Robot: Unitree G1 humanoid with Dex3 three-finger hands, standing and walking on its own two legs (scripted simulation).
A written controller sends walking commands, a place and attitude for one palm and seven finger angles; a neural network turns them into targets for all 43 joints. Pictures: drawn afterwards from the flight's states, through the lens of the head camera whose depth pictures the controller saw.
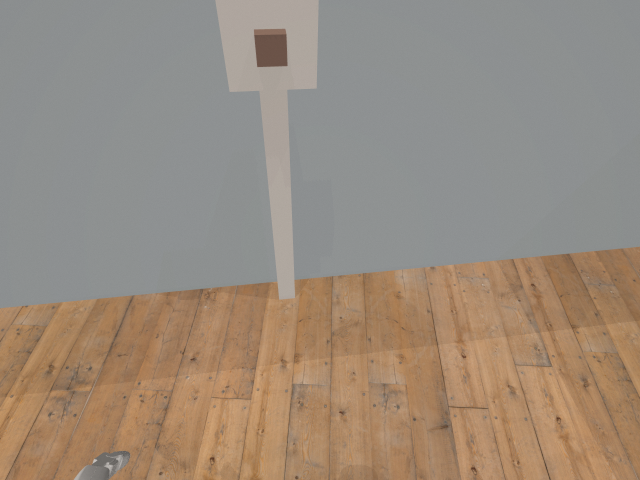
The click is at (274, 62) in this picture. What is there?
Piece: button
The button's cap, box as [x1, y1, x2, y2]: [254, 29, 287, 66]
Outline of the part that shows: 254,29 257,66 287,65 285,29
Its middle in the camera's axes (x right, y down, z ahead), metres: -0.10 -0.36 +0.73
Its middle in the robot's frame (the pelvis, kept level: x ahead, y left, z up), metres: +0.80 +0.14 +0.17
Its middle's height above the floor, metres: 0.93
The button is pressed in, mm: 0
